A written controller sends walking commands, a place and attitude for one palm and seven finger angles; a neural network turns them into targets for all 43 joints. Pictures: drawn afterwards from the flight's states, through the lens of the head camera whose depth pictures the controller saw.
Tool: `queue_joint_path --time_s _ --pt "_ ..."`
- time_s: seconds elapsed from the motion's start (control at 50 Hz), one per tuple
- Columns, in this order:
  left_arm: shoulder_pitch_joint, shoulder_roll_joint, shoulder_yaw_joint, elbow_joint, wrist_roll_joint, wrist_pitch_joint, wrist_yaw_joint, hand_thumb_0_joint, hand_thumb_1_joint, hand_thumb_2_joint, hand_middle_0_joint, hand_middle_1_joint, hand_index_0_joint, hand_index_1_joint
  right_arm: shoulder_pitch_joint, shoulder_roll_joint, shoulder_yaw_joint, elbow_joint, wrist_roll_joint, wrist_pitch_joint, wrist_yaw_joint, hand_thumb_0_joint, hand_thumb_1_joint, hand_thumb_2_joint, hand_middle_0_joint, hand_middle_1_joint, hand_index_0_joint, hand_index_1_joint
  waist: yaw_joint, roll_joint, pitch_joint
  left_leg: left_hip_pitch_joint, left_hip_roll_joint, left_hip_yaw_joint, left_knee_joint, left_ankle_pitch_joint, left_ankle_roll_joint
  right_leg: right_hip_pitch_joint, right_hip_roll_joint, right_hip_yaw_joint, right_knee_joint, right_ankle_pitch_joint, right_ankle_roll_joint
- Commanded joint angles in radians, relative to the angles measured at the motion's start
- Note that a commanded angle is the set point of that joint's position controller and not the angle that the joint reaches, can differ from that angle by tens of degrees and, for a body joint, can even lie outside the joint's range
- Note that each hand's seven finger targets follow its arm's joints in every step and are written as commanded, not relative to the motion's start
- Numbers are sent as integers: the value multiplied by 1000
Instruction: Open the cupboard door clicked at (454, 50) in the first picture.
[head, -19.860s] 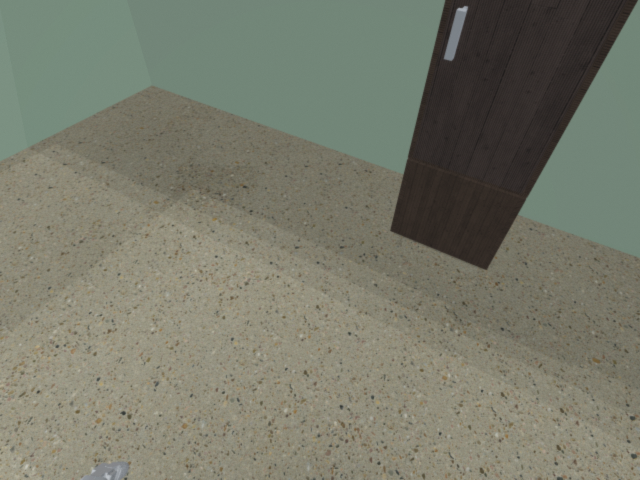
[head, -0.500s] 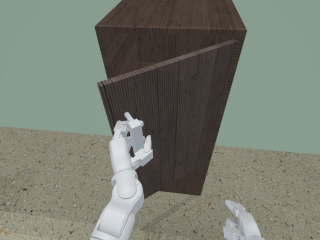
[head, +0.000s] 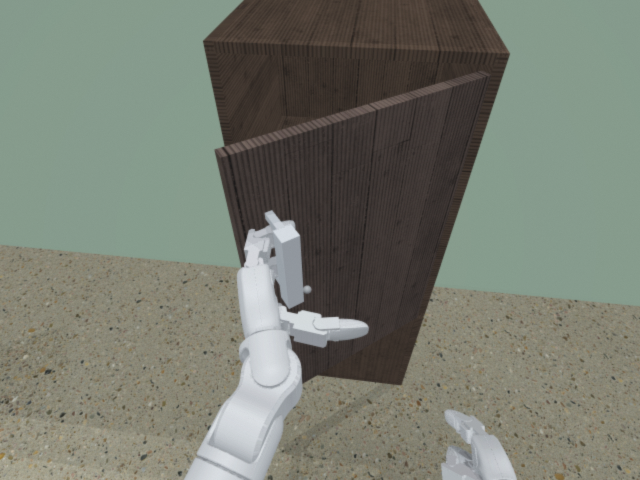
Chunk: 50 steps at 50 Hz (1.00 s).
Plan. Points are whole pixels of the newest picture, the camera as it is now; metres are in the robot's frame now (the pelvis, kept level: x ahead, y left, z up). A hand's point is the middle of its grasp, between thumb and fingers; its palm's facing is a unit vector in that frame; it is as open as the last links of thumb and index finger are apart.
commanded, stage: open thumb and fingers to let go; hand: left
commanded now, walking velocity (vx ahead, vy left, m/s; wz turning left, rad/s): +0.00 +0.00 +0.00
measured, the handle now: (282, 259) +0.36 +0.08 +0.11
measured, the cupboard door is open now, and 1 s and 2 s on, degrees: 38 42 42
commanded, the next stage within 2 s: slide the hand sideways off the handle in 0.12 s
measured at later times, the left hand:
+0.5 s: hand (304, 321) +0.27 +0.04 +0.11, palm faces -0.18 -0.98 -0.01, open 16.3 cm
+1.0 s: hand (288, 339) +0.25 +0.06 +0.11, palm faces -0.12 -0.99 +0.00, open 16.2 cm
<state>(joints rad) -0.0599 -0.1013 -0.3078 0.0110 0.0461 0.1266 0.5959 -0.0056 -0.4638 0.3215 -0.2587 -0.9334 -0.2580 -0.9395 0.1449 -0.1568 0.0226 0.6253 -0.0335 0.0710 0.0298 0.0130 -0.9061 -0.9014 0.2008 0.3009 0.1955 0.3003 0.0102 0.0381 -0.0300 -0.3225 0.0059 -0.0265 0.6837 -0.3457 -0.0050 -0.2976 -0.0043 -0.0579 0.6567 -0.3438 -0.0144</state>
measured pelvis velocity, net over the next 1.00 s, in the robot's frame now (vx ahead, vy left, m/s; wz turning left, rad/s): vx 0.01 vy -0.01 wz -0.03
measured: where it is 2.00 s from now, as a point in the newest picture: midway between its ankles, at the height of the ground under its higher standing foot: outside the picture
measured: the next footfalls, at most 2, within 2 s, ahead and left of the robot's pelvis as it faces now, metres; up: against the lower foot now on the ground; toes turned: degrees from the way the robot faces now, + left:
none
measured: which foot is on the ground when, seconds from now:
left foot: down 0.00-1.00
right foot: down 0.00-1.00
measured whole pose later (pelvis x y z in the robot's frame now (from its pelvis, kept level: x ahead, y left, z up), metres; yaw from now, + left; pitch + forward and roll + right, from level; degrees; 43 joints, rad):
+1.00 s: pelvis +0.01 -0.01 +0.00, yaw -2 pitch -1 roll +0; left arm 0.27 0.08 -0.20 -0.24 -0.08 0.03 0.05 -0.01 -0.50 0.30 -0.18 -0.32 -0.19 -0.32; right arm 0.21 -0.19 0.06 0.49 0.01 0.00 -0.01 0.01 -0.90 -0.90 0.20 0.30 0.20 0.30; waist 0.01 0.03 -0.04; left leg -0.29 0.02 0.00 0.65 -0.35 -0.01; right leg -0.29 0.01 -0.03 0.66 -0.35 -0.02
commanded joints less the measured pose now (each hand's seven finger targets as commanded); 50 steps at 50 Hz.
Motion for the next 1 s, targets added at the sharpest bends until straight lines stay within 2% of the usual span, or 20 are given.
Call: queue_joint_path --time_s 0.0,0.08,0.2,0.22,0.24,0.28,0.32,0.34,0.38,0.42,0.5,0.52,0.54,0.56,0.62,0.76,0.82,0.86,0.92,0.98 --pt "-283 -184 -23 -215 23 -55 9 0 -500 300 -183 -500 -183 -500 -161 -88 -29 -164 3 -47 -7 0 -900 -900 200 300 200 300 2 -98 -179 98 5 3 -89 208 7 2 -2 -15 -133 145 -29" --pt "-294 -171 0 -195 18 -54 18 0 -500 300 -150 -300 -150 -300 -173 -84 -28 -162 2 -44 -9 0 -900 -900 200 300 200 300 10 -89 -175 96 1 11 -91 183 8 0 -4 -7 -151 109 -28" --pt "-346 -182 -1 -159 20 -60 25 0 -500 300 -150 -300 -150 -300 -176 -83 -25 -154 0 -49 -12 0 -900 -900 200 300 200 300 2 -113 -145 90 -5 8 -95 138 10 -20 -8 -1 -175 42 -25" --pt "-325 -78 -193 -147 107 -112 -197 0 -500 300 -150 -300 -150 -300 -73 -120 -29 -134 3 -37 -10 0 -900 -900 200 300 200 300 -94 -174 -48 110 -5 -3 -110 164 31 -62 -6 30 -154 141 -21" --pt "-399 3 -108 -226 66 -167 -314 0 -500 300 -150 -300 -150 -300 -68 -123 -32 -171 12 -37 -25 0 -900 -900 200 300 200 300 -61 -108 -174 119 -11 6 -107 181 36 -20 -7 25 -122 193 -25" --pt "-392 42 -101 -237 33 -221 -444 0 -500 300 -150 -300 -150 -300 -70 -114 -21 -197 20 -48 -49 0 -900 -900 200 300 200 300 -44 -59 -242 134 -16 10 -97 201 41 15 -9 25 -95 243 -29" --pt "-377 23 -126 -214 -32 -239 -570 0 -500 300 -150 -300 -150 -300 -59 -119 -10 -213 37 -69 -57 0 -900 -900 200 300 200 300 -64 -33 -206 142 -15 -1 -97 174 41 -11 -5 15 -94 215 -30" --pt "-369 15 -110 -214 -75 -239 -603 0 -500 300 -150 -300 -150 -300 -72 -115 -4 -228 47 -82 -61 0 -900 -900 200 300 200 300 -64 -41 -182 122 -15 -6 -103 133 39 -29 0 7 -100 171 -26" --pt "-345 -7 -71 -216 -145 -222 -611 0 -500 300 -150 -300 -150 -300 -97 -114 2 -241 60 -110 -68 0 -900 -900 200 300 200 300 -47 -39 -152 101 -13 -19 -123 67 31 -40 8 -5 -114 90 -23" --pt "-296 1 -17 -187 -180 -197 -583 0 -500 300 -150 -300 -150 -300 -104 -119 4 -242 63 -128 -67 0 -900 -900 200 300 200 300 -30 -107 -116 70 -8 -27 -143 12 25 -50 11 -15 -128 25 -14" --pt "-251 34 30 -224 -143 -179 -506 0 -500 300 -150 -300 -150 -300 -100 -123 -1 -245 57 -141 -51 0 -900 -900 200 300 200 300 -14 -128 -118 53 -6 -21 -149 7 23 -54 9 -13 -117 9 -11" --pt "-237 60 44 -217 -125 -178 -492 0 -500 300 -150 -300 -150 -300 -96 -127 -1 -241 55 -137 -48 0 -900 -900 200 300 200 300 -8 -115 -115 51 -5 -19 -153 1 21 -51 7 -11 -114 3 -12" --pt "-252 51 32 -235 -108 -180 -481 0 -500 300 -150 -300 -150 -300 -99 -122 0 -247 53 -135 -44 0 -900 -900 200 300 200 300 -12 -99 -102 49 -4 -18 -155 -4 21 -60 5 -10 -109 1 -13" --pt "-247 42 20 -237 -99 -178 -477 0 -500 300 -150 -300 -150 -300 -96 -119 1 -250 51 -136 -41 0 -900 -900 200 300 200 300 -13 -98 -100 45 -7 -14 -153 -12 23 -59 4 -7 -110 -6 -13" --pt "-197 101 63 -255 -84 -174 -478 0 -500 300 -150 -300 -150 -300 -96 -124 0 -255 48 -127 -42 0 -900 -900 200 300 200 300 4 -96 -121 52 -6 -3 -149 11 25 -36 4 2 -119 5 -15" --pt "-64 135 104 -332 -106 -159 -509 0 -500 300 -150 -300 -150 -300 -107 -117 8 -283 50 -117 -44 0 -900 -900 200 300 200 300 17 -80 -105 54 -4 19 -147 41 23 -11 4 12 -137 25 -14" --pt "29 181 159 -369 -117 -150 -516 0 -500 300 -150 -300 -150 -300 -102 -119 7 -291 49 -114 -47 0 -900 -900 200 300 200 300 31 -84 -124 59 -5 30 -138 95 23 25 3 20 -142 85 -13" --pt "112 183 165 -434 -121 -153 -521 0 -500 300 -150 -300 -150 -300 -99 -115 6 -307 48 -117 -45 0 -900 -900 200 300 200 300 35 -87 -133 64 -3 36 -133 137 23 40 4 18 -128 150 -12" --pt "186 213 197 -479 -126 -160 -530 0 -500 300 -150 -300 -150 -300 -89 -119 4 -310 48 -120 -45 0 -900 -900 200 300 200 300 31 -84 -115 56 -5 42 -121 161 25 44 5 21 -126 192 -9" --pt "212 216 189 -545 -130 -179 -547 0 -500 300 -150 -300 -150 -300 -72 -121 2 -319 46 -133 -47 0 -900 -900 200 300 200 300 14 -69 -111 61 -7 40 -106 163 29 19 6 20 -115 206 -4"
